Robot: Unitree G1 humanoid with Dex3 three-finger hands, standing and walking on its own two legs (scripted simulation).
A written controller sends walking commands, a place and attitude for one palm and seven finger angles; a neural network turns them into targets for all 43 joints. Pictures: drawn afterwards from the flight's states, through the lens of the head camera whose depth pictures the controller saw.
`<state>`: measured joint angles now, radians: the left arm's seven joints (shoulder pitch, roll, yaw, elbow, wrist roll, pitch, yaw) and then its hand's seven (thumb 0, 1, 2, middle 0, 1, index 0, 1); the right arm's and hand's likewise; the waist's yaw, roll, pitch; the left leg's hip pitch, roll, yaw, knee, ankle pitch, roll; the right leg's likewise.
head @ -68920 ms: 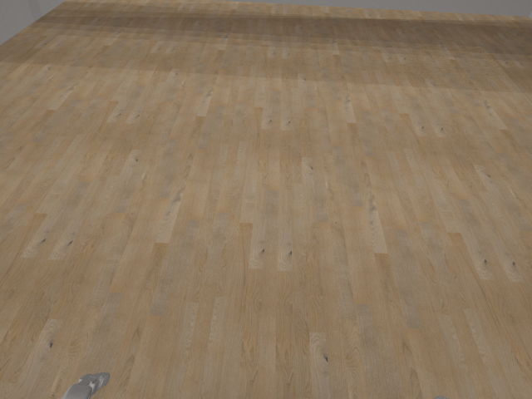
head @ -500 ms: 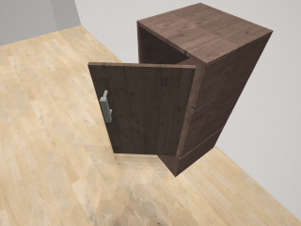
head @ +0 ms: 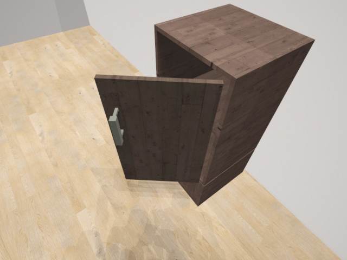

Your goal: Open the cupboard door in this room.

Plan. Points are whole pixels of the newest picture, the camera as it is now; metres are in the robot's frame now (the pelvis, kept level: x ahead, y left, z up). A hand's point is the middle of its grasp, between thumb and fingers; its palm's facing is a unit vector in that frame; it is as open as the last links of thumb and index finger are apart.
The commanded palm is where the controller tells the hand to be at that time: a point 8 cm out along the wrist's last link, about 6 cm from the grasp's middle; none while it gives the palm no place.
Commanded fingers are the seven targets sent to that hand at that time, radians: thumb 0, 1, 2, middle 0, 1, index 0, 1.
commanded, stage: raise the hand with hooked fingers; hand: left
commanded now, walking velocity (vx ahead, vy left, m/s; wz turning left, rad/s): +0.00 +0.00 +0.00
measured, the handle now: (117, 126) +0.51 +0.22 -0.05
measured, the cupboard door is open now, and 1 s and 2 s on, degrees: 51 51 51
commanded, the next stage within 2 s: none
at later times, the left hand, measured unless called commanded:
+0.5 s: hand out of the picture +0.12 +0.18 -0.09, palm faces +0.12 -0.99 -0.03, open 8.9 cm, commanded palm +0.12 +0.24 -0.06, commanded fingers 0.00 0.32 0.65 -0.24 -0.68 -0.24 -0.68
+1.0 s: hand (81, 231) +0.19 +0.23 -0.05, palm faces +0.05 -0.99 -0.09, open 11.9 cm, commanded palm +0.16 +0.28 -0.04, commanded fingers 0.00 -0.27 0.40 -0.28 -1.05 -0.28 -1.05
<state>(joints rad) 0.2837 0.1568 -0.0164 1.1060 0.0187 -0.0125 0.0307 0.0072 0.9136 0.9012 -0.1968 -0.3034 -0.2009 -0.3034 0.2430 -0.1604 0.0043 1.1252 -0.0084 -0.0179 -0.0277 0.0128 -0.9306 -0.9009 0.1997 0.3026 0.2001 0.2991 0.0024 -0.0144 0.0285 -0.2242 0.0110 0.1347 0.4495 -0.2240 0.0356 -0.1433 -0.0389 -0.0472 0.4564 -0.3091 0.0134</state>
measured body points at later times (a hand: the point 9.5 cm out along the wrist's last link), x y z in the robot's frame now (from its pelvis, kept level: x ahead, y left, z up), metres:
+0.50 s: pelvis -0.04 -0.04 -0.09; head +0.01 -0.02 +0.35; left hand +0.11 +0.23 -0.08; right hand +0.21 -0.29 -0.13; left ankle +0.01 +0.09 -0.74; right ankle -0.04 -0.12 -0.74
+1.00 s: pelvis -0.04 -0.02 -0.09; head +0.03 -0.01 +0.36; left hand +0.18 +0.28 -0.04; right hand +0.09 -0.28 -0.19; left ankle +0.01 +0.09 -0.74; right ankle -0.04 -0.12 -0.74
